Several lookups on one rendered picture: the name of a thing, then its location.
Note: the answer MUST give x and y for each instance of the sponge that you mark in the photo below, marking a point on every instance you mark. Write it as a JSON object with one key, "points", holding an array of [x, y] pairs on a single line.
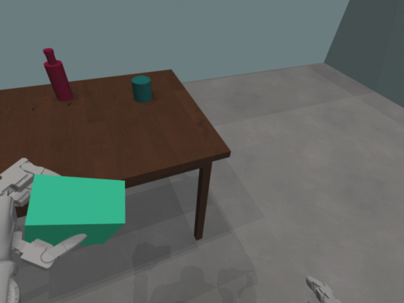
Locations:
{"points": [[61, 207]]}

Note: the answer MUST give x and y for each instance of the table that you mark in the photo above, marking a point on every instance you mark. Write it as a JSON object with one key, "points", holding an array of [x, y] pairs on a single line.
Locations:
{"points": [[103, 133]]}

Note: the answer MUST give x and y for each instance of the right robot hand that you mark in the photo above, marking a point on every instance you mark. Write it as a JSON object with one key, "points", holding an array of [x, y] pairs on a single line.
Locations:
{"points": [[322, 291]]}

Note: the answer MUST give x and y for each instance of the robot left forearm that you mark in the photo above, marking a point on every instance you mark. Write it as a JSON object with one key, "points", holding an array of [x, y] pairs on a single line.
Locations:
{"points": [[9, 291]]}

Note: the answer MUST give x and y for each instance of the left robot hand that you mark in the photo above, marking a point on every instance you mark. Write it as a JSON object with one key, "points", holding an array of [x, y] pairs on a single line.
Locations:
{"points": [[15, 190]]}

